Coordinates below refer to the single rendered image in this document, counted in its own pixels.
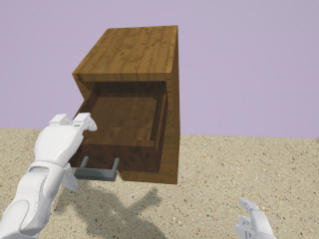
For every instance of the cabinet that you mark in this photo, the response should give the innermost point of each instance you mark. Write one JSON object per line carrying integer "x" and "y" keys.
{"x": 140, "y": 54}

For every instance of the left robot forearm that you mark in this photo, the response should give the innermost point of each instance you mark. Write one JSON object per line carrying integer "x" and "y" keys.
{"x": 30, "y": 210}

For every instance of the robot left hand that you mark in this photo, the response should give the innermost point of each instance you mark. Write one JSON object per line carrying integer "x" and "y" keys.
{"x": 59, "y": 141}

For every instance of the drawer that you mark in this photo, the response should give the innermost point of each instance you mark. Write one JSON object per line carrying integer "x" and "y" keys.
{"x": 130, "y": 117}

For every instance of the robot right hand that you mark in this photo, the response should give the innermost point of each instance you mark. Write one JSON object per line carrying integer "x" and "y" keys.
{"x": 249, "y": 228}

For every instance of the handle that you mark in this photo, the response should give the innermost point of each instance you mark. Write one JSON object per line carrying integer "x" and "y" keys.
{"x": 98, "y": 174}

